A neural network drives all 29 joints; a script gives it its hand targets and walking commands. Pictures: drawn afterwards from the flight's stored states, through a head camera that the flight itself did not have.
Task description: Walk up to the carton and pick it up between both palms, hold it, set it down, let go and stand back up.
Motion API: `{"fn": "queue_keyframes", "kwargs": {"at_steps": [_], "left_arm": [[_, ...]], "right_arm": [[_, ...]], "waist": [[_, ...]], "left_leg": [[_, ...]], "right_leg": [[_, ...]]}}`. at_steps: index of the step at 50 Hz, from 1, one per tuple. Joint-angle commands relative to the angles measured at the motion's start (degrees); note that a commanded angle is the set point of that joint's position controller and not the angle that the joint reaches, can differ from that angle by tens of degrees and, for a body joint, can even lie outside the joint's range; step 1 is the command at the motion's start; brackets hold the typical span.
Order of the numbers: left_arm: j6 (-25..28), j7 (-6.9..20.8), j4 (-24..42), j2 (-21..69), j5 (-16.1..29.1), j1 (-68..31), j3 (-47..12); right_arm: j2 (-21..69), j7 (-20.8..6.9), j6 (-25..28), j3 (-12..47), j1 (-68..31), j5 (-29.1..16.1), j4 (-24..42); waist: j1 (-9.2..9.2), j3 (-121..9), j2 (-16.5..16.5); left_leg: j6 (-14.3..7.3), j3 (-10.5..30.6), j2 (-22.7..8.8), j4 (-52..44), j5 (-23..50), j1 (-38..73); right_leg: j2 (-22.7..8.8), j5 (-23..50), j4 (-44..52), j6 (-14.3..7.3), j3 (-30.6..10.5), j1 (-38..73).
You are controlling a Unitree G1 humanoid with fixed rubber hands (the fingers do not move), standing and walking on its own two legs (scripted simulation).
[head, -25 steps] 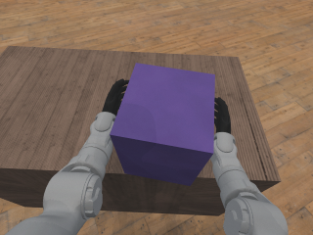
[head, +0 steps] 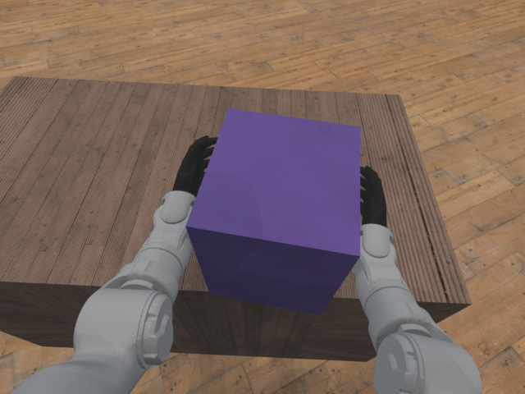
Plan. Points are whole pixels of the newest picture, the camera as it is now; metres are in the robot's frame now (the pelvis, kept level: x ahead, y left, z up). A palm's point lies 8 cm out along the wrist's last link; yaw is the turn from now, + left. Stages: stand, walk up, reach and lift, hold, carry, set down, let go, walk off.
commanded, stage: reach and lift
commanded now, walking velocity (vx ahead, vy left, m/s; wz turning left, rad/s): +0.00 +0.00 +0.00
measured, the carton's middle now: (277, 218) +0.40 +0.00 +0.02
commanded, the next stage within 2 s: none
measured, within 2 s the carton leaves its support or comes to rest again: leaves its support in 0.48 s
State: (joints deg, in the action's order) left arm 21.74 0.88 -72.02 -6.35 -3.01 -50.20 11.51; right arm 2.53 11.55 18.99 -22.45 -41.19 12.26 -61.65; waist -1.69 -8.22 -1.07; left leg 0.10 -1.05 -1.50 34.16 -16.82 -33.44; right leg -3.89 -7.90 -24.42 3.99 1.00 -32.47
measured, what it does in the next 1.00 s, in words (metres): stands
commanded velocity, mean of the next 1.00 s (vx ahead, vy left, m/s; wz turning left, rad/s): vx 0.00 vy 0.00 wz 0.00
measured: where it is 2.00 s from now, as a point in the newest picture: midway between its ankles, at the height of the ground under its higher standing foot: outside the picture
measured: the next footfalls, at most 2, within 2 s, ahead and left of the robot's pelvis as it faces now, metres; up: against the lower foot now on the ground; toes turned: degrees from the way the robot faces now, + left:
none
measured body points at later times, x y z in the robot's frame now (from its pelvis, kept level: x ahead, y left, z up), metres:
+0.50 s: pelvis +0.00 +0.00 +0.00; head +0.06 +0.01 +0.44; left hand +0.44 +0.14 +0.07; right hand +0.40 -0.16 +0.04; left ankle -0.02 +0.10 -0.73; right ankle +0.03 -0.18 -0.73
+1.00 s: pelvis -0.02 -0.02 +0.00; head +0.04 -0.02 +0.45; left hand +0.41 +0.11 +0.07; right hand +0.37 -0.18 +0.04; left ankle -0.02 +0.10 -0.73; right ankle +0.03 -0.18 -0.73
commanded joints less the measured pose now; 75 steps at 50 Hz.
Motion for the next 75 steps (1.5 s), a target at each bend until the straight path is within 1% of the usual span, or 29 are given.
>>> {"fn": "queue_keyframes", "kwargs": {"at_steps": [1,12,19,24,29,34,39,44,47,50,57,60,63,65,68,72,75], "left_arm": [[2.79,5.28,-0.69,37.33,-6.62,-26.7,-12.02],[3.8,4.42,0.78,38.82,-6.1,-27.59,-13.47],[7.26,2.92,5.11,41.08,-5.37,-30.82,-16.43],[9.96,2.09,6.99,41.14,-5.9,-32.58,-17.2],[12.22,1.93,7.74,39.73,-7.47,-35.05,-16.47],[13.45,1.76,6.56,38.36,-7.26,-37.74,-16.38],[13.56,1.82,5.11,36.42,-5.76,-39.98,-16.06],[13.24,2.17,4.32,34.83,-4.21,-40.67,-16.12],[12.85,2.42,4.26,34.42,-3.26,-40.82,-16.54],[12.43,2.48,4.72,34.75,-2.04,-40.43,-17.66],[10.9,2.27,7.66,37.68,1.24,-37.84,-21.68],[9.95,2.06,9.67,39.03,2.43,-36.4,-23.19],[8.48,1.74,12.41,40.64,3.75,-35.74,-24.96],[7.24,1.43,14.98,41.89,4.78,-35.83,-26.39],[5.09,0.87,20.16,43.3,6.13,-37.09,-28.34],[1.15,0.07,27.68,45.39,7.85,-39.7,-30.91],[-3.31,-0.38,31.64,47.62,8.97,-40.46,-32.81]], "right_arm": [[38.94,-9.8,3.16,15.49,-27.91,6.6,1.51],[39.82,-9.44,4.5,17.0,-28.41,6.07,1.72],[39.62,-9.15,9.67,19.53,-30.93,6.26,3.76],[38.29,-9.06,13.77,19.94,-32.8,6.93,3.79],[35.69,-9.19,16.92,18.56,-34.57,8.86,2.27],[33.91,-9.57,18.62,16.44,-36.45,11.47,-0.03],[33.99,-9.73,18.47,15.55,-38.78,12.95,-0.09],[35.59,-9.4,17.08,17.3,-39.4,12.7,0.91],[36.52,-9.14,16.17,19.07,-39.55,11.65,1.55],[37.33,-8.9,15.26,21.38,-39.53,10.13,2.46],[39.15,-8.57,12.6,28.03,-38.92,4.76,6.87],[39.91,-8.49,10.97,31.24,-39.07,2.09,9.92],[40.18,-8.3,8.85,34.39,-39.93,-0.66,14.13],[40.1,-8.26,7.08,36.35,-40.65,-2.51,17.14],[39.36,-8.46,3.95,38.84,-41.4,-5.38,20.82],[37.36,-8.87,-0.83,41.02,-42.83,-9.25,25.58],[35.55,-9.24,-4.97,42.65,-44.27,-12.26,29.15]], "waist": [[-2.62,-35.05,-5.29],[-2.7,-37.56,-6.18],[-2.54,-43.88,-6.89],[-2.06,-45.25,-7.11],[-1.48,-44.66,-6.85],[-0.93,-43.64,-6.16],[-0.01,-43.55,-4.44],[0.45,-44.96,-2.83],[0.6,-45.34,-2.2],[0.66,-46.58,-2.01],[0.71,-51.44,-2.41],[1.03,-53.2,-2.67],[1.12,-53.83,-3.02],[1.13,-54.09,-3.58],[1.24,-53.69,-4.81],[0.94,-52.1,-6.2],[1.07,-49.68,-6.03]], "left_leg": [[6.56,-0.67,0.92,-2.16,37.35,21.9],[7.13,0.11,0.43,-0.87,40.79,22.42],[8.33,0.97,-0.28,0.46,47.73,25.1],[8.47,0.95,-0.65,-0.23,48.37,26.2],[7.82,0.04,-0.54,-2.63,43.34,25.95],[6.63,-0.77,0.01,-5.1,33.38,23.41],[4.99,-1.88,0.57,-6.78,24.63,19.48],[3.66,-2.89,1.06,-7.45,21.13,15.87],[3.13,-3.2,1.33,-7.7,20.36,14.3],[2.98,-3.2,1.63,-7.53,21.34,13.73],[3.63,-2.38,2.27,-5.64,28.5,15.5],[3.92,-2.03,2.58,-4.78,31.64,16.33],[4.19,-1.57,2.8,-4.16,33.79,17.64],[4.45,-1.18,2.89,-3.8,35.08,19.24],[4.9,-0.29,2.81,-3.5,36.77,22.27],[5.68,1.19,2.42,-3.73,38.48,26.61],[6.09,2.09,2.07,-4.6,37.83,29.35]], "right_leg": [[6.7,18.39,0.96,-5.5,5.04,22.35],[7.03,19.93,0.68,-5.3,4.99,21.51],[7.71,23.78,0.69,-5.01,5.32,20.06],[8.09,23.28,1.6,-5.12,5.53,18.17],[8.27,19.59,2.93,-5.56,5.63,16.26],[8.35,13.58,3.76,-6.2,5.63,13.78],[7.99,8.77,3.52,-6.31,5.22,12.94],[7.51,8.57,2.53,-5.92,4.35,15.21],[7.36,9.66,1.91,-5.65,3.9,17.27],[7.42,12.16,1.33,-5.47,3.55,19.08],[7.99,21.62,-0.27,-5.11,2.8,23.49],[8.22,25.18,-1.04,-4.83,2.34,25.73],[8.49,26.81,-1.34,-4.6,2.03,27.25],[8.74,26.68,-1.25,-4.56,1.9,27.42],[9.22,24.55,-0.83,-4.63,1.75,26.3],[9.86,19.82,0.29,-4.85,1.82,23.37],[10.14,14.81,1.64,-5.1,1.79,20.69]]}}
